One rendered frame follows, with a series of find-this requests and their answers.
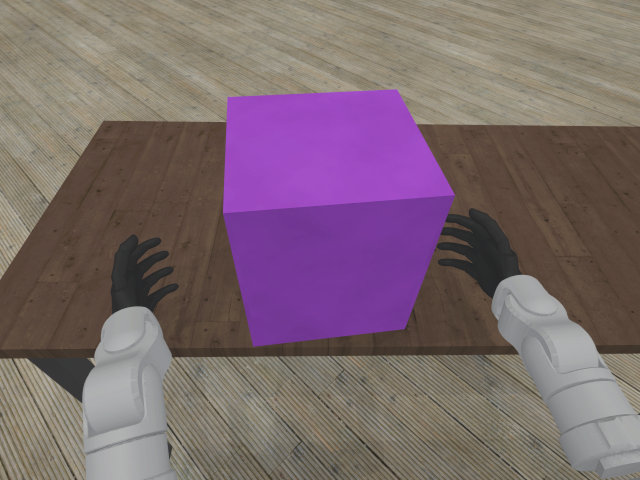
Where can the robot right forearm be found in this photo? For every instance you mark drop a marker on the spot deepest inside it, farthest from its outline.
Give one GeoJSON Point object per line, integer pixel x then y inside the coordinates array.
{"type": "Point", "coordinates": [600, 430]}

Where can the robot left hand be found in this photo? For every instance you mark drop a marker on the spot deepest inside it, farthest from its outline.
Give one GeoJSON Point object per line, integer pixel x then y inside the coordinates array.
{"type": "Point", "coordinates": [128, 288]}

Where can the table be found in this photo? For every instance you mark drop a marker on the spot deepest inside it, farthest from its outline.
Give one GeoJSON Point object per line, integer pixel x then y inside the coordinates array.
{"type": "Point", "coordinates": [566, 197]}

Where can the robot left forearm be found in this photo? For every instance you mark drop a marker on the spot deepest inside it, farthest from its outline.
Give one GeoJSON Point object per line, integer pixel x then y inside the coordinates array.
{"type": "Point", "coordinates": [124, 417]}

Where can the robot right hand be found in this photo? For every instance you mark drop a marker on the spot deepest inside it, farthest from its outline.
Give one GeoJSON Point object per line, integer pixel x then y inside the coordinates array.
{"type": "Point", "coordinates": [492, 257]}

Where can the carton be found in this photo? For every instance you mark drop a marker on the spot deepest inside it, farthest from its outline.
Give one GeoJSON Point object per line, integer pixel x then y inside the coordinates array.
{"type": "Point", "coordinates": [333, 205]}

